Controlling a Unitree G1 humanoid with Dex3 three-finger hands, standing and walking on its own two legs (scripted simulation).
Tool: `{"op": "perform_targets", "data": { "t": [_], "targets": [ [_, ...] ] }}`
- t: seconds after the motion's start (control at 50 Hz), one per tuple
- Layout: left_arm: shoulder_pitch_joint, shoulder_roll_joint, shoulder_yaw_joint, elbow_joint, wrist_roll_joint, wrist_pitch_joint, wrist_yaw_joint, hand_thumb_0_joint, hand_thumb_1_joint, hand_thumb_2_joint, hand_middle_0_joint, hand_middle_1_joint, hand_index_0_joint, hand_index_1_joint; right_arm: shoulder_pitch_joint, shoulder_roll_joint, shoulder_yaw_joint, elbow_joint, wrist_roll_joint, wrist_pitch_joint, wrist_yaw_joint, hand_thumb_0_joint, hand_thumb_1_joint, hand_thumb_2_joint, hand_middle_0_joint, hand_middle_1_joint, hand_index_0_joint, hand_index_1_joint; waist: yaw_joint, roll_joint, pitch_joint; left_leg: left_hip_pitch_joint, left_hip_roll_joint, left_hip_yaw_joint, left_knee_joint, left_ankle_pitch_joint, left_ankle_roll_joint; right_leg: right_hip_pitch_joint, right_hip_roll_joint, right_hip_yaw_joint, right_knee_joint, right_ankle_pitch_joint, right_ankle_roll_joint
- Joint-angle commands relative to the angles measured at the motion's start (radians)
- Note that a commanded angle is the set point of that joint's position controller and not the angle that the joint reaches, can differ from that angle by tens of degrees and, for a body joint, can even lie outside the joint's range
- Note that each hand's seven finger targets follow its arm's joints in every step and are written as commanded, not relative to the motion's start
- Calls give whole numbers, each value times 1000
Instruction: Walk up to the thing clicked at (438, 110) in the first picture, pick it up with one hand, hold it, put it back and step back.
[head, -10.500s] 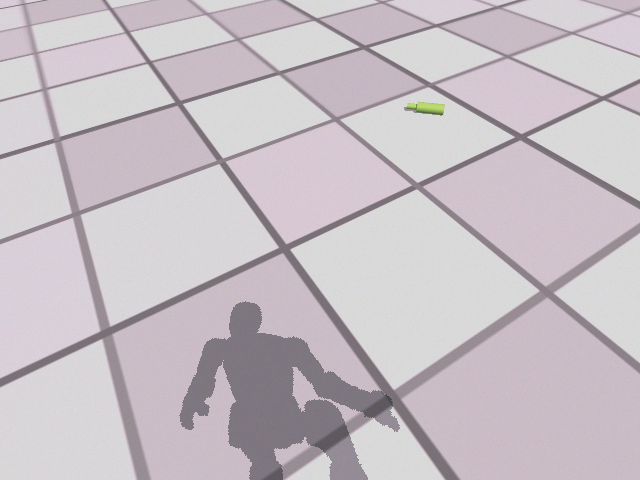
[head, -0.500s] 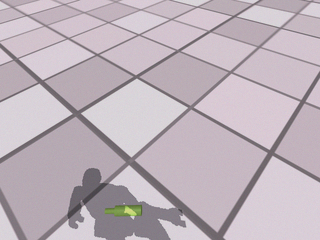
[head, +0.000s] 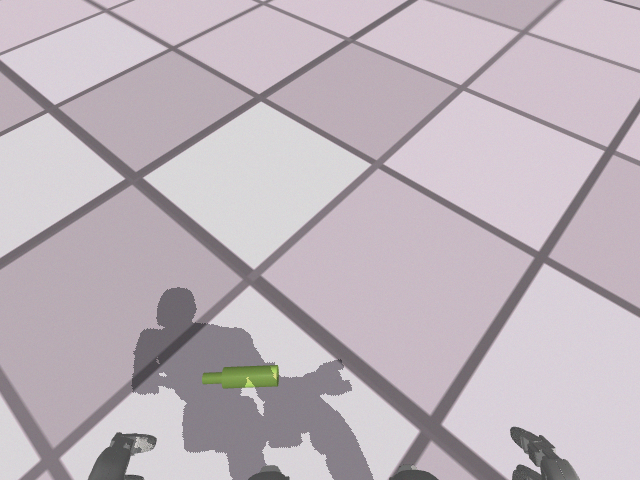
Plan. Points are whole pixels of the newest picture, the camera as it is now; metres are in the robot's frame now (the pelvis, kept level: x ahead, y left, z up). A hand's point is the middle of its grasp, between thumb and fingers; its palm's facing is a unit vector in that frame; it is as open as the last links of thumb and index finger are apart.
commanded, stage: rise first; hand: left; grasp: from above
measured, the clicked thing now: (240, 377) +0.45 +0.27 -0.70
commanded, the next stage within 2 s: none
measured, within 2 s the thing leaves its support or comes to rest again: neither
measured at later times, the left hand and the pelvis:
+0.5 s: hand out of the picture +0.14 +0.26 -0.21, palm faces -0.26 -0.81 -0.52, open 14.1 cm; pelvis -0.01 +0.00 -0.08, yaw +0 degrees
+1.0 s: hand (199, 420) +0.28 +0.28 -0.41, palm faces -0.48 -0.32 -0.82, open 14.1 cm; pelvis -0.07 +0.00 -0.27, yaw -2 degrees
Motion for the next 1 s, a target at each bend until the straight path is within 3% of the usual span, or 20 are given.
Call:
{"op": "perform_targets", "data": {
  "t": [0.0,0.08,0.26,0.32,0.38,0.48,0.5,0.52,0.54,0.58,0.6,0.62,0.66,0.72,0.76,0.78,0.86,0.88,0.98],
  "targets": [
    [16,188,56,-236,26,-11,13,0,-555,991,-68,-1097,-68,-1097,-22,-153,-67,-159,-3,-63,-13,0,-885,-897,200,300,200,300,6,43,-215,61,-36,3,-25,157,19,-23,50,-36,-11,127,-45],
    [95,192,66,-330,58,18,23,0,-558,999,-63,-1083,-60,-1087,-32,-145,-63,-182,-5,-79,-17,0,-885,-897,200,300,200,300,12,47,-253,7,-33,-6,37,142,23,-65,48,-32,41,114,-46],
    [212,174,48,-500,72,73,30,0,-554,972,-70,-1106,-82,-1093,-43,-129,-55,-227,-8,-118,-25,0,-916,-905,200,300,200,300,-12,47,-312,-95,-32,-8,169,127,35,-155,46,-25,141,115,-41],
    [205,188,44,-530,83,80,34,0,-569,971,-74,-1115,-88,-1100,-48,-132,-53,-230,-9,-126,-30,0,-931,-909,200,300,200,300,-17,53,-327,-127,-29,-14,210,173,33,-190,45,-27,190,150,-43],
    [172,189,36,-511,109,71,34,0,-570,977,-74,-1101,-81,-1093,-63,-137,-52,-235,-11,-135,-28,0,-922,-907,200,300,200,300,-18,59,-306,-187,-24,-35,249,132,29,-285,47,-35,251,96,-46],
    [71,207,26,-445,197,-2,39,0,-568,987,-73,-1076,-71,-1077,-83,-146,-54,-222,-14,-156,-8,0,-907,-903,200,300,200,300,-20,63,-341,-333,-33,-36,373,38,29,-440,46,-27,380,24,-49],
    [44,205,14,-422,220,-22,42,0,-561,982,-71,-1087,-74,-1084,-87,-146,-53,-213,-12,-161,-3,0,-902,-902,200,300,200,300,-25,62,-369,-356,-37,-35,409,52,30,-464,45,-25,414,38,-49],
    [9,232,36,-400,246,-43,50,0,-560,978,-75,-1083,-79,-1079,-88,-156,-60,-205,-11,-164,2,0,-902,-901,200,300,200,300,-16,58,-384,-388,-38,-33,441,43,29,-500,45,-23,448,27,-50],
    [-24,236,23,-389,273,-66,56,0,-571,993,-72,-1083,-70,-1084,-95,-158,-60,-196,-9,-167,7,0,-901,-901,200,300,200,300,-16,70,-407,-407,-36,-41,466,51,26,-545,44,-23,490,25,-52],
    [-53,266,39,-360,320,-107,71,0,-574,1003,-73,-1071,-67,-1077,-100,-173,-68,-181,-11,-169,17,0,-898,-901,200,300,200,300,-2,87,-461,-441,-33,-47,519,61,24,-613,44,-24,558,24,-55],
    [-82,268,26,-359,344,-126,78,0,-567,1001,-70,-1075,-65,-1081,-97,-174,-71,-174,-12,-168,21,0,-890,-899,200,300,200,300,-6,97,-495,-454,-34,-46,555,78,25,-641,44,-23,589,39,-54],
    [-124,303,47,-352,372,-143,92,0,-560,997,-69,-1078,-66,-1081,-95,-179,-75,-165,-12,-166,22,0,-890,-899,200,300,200,300,-6,98,-523,-482,-36,-40,591,85,28,-662,45,-20,616,53,-53],
    [-165,324,51,-334,413,-171,113,0,-563,992,-68,-1087,-71,-1084,-93,-187,-79,-148,-11,-160,29,0,-899,-902,200,300,200,300,7,114,-570,-510,-35,-46,637,113,24,-718,45,-23,677,64,-56],
    [-258,346,43,-288,468,-195,135,0,-569,1003,-65,-1071,-65,-1071,-93,-198,-90,-120,-15,-145,37,0,-903,-903,200,300,200,300,2,116,-627,-568,-33,-52,705,90,25,-794,45,-31,742,44,-58],
    [-361,406,66,-252,511,-206,148,0,-567,1007,-63,-1068,-63,-1069,-81,-200,-94,-101,-16,-132,39,0,-900,-903,200,300,200,300,2,91,-659,-651,-39,-30,771,64,35,-799,50,-23,764,41,-54],
    [-401,394,46,-230,529,-210,149,0,-564,1007,-61,-1070,-62,-1069,-69,-202,-94,-88,-18,-127,42,0,-896,-902,200,300,200,300,-8,90,-685,-657,-37,-31,801,84,37,-810,49,-26,788,60,-53],
    [-575,454,46,-121,603,-243,161,0,-569,1025,-66,-1046,-61,-1052,-50,-206,-98,-63,-27,-105,47,0,-895,-902,200,300,200,300,-14,43,-673,-820,-41,-16,879,-80,43,-868,52,-29,821,-67,-51],
    [-611,488,63,-100,621,-253,165,0,-576,1028,-68,-1049,-63,-1055,-44,-209,-99,-59,-28,-99,49,0,-903,-904,200,300,200,300,-8,33,-686,-851,-41,-12,899,-108,46,-878,54,-29,831,-95,-51],
    [-735,542,53,17,703,-304,175,0,-588,1055,-69,-1038,-55,-1053,-12,-212,-95,-27,-41,-66,57,0,-901,-905,200,300,200,300,-20,33,-708,-954,-43,-7,986,-148,52,-936,58,-42,904,-144,-50]
  ]
}}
